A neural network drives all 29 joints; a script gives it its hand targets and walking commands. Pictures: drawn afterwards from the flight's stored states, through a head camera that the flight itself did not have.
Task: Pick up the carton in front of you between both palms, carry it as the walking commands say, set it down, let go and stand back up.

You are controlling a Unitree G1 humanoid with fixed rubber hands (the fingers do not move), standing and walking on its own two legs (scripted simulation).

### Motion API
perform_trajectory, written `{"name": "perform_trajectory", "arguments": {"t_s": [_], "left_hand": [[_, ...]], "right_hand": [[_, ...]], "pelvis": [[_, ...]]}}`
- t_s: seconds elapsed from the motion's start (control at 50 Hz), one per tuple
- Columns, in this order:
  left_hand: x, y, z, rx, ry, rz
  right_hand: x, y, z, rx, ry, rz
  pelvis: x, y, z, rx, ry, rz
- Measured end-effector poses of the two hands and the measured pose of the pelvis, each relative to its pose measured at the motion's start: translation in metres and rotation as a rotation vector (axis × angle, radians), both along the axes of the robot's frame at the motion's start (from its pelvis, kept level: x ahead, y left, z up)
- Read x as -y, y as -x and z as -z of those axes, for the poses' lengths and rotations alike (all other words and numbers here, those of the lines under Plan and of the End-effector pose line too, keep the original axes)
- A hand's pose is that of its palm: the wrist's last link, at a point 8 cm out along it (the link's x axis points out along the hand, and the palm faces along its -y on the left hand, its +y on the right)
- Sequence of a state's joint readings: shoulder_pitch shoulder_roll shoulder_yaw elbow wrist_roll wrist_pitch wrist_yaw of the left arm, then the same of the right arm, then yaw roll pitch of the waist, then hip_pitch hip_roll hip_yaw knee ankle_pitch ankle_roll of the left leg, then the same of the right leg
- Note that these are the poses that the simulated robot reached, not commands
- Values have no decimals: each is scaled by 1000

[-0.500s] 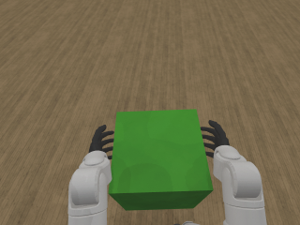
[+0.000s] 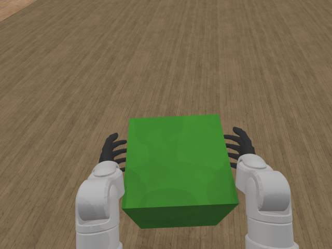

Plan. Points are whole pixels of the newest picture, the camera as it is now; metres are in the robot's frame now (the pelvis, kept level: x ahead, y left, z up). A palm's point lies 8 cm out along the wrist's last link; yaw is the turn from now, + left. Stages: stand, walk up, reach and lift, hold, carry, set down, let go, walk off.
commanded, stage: carry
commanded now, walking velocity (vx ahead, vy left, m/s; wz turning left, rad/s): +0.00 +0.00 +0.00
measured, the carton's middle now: (176, 176) +0.31 +0.00 -0.01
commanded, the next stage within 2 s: none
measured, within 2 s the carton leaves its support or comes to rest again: neither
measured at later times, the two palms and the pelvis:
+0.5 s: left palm (91, 174) +0.27 +0.19 +0.08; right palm (225, 170) +0.27 -0.10 +0.08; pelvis +0.00 +0.04 -0.01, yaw +2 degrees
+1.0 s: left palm (98, 200) +0.24 +0.18 +0.02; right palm (228, 191) +0.25 -0.11 +0.02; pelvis -0.04 +0.02 -0.02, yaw +3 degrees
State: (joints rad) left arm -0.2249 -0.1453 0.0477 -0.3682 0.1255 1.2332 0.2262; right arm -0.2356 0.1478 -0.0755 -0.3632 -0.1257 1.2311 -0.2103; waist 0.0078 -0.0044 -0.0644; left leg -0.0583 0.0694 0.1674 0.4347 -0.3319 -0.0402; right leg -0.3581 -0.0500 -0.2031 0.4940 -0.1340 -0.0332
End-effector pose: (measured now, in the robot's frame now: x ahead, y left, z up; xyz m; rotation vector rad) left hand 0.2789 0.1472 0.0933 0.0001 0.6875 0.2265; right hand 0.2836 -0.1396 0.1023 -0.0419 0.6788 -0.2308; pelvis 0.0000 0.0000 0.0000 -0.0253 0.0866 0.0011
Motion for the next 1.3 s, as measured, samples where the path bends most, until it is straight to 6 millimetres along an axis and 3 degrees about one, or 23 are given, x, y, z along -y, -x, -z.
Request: {"name": "perform_trajectory", "arguments": {"t_s": [0.2,0.36,0.52,0.6,0.68,0.8,0.88,1.06,1.3], "left_hand": [[-20,-1,-12,17,-11,30],[-32,5,13,-27,-5,9],[-40,8,10,-21,-45,4],[-46,9,27,-47,-32,-9],[-47,18,47,-96,-31,-13],[-37,16,43,-46,-64,-15],[-34,16,50,-25,-47,23],[-29,47,81,-37,-21,54],[-23,51,69,51,-32,59]], "right_hand": [[-20,6,-7,15,-4,13],[-30,9,16,-32,-8,-11],[-42,8,21,-26,7,-9],[-47,5,34,-53,23,-50],[-46,8,52,-103,13,-89],[-38,6,55,-52,20,-70],[-31,10,63,-33,2,-83],[-21,36,89,-48,-2,-138],[-15,47,81,42,-19,-117]], "pelvis": [[-25,-7,0,18,21,-8],[-31,-4,13,39,18,-17],[-38,1,13,30,14,-41],[-38,7,16,33,8,-39],[-34,9,15,49,4,-43],[-27,18,14,52,-6,-51],[-24,25,17,44,2,-54],[-15,45,19,72,-15,-43],[-13,68,17,75,-24,-38]]}}
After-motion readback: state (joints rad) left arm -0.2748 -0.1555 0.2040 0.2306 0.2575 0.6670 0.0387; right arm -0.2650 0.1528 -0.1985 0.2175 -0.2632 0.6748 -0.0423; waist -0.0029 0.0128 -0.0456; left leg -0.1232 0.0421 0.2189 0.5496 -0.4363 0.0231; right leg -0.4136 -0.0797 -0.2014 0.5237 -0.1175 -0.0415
